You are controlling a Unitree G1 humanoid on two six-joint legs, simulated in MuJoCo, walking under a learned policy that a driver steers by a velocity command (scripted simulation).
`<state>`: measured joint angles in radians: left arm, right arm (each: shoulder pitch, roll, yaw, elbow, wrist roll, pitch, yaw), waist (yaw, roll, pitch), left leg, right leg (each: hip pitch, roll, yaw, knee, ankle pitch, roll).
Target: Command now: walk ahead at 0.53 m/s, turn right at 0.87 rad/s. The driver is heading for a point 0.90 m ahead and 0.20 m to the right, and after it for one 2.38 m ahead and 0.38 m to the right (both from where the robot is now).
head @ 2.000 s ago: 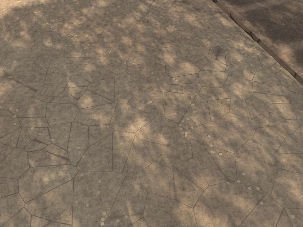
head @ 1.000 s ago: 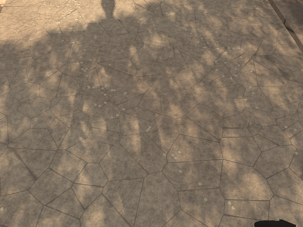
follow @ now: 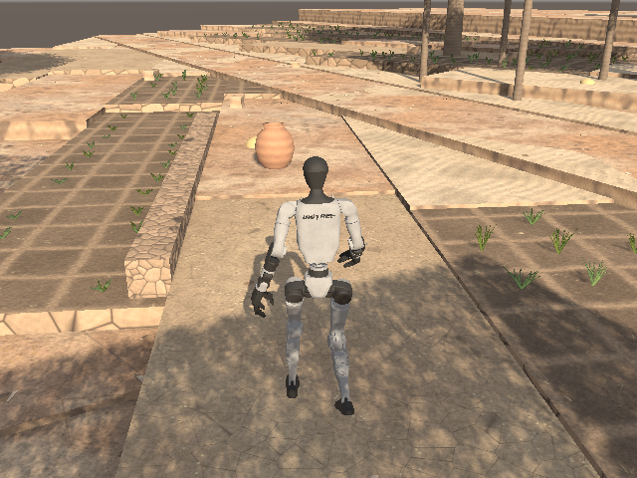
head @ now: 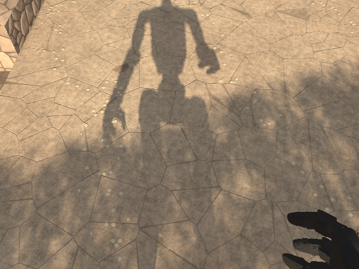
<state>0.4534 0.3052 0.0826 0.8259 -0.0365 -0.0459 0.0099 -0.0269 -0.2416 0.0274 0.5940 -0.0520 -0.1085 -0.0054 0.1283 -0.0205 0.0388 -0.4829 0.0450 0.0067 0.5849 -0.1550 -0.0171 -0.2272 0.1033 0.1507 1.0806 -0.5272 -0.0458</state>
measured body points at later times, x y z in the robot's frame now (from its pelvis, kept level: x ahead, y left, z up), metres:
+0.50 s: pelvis +0.25 -0.01 +0.00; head +0.31 -0.04 +0.45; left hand +0.52 +0.18 -0.08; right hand +0.32 -0.33 -0.09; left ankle +0.31 +0.15 -0.65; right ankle +0.31 -0.10 -0.72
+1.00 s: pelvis +0.34 +0.04 +0.01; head +0.36 +0.04 +0.46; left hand +0.62 +0.16 -0.09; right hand +0.30 -0.25 -0.08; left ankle +0.43 +0.11 -0.72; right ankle +0.22 -0.07 -0.70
